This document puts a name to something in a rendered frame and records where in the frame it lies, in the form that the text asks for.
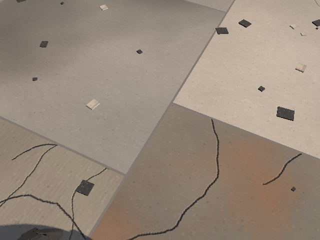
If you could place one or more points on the left robot hand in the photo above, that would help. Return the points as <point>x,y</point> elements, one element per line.
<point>42,234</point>

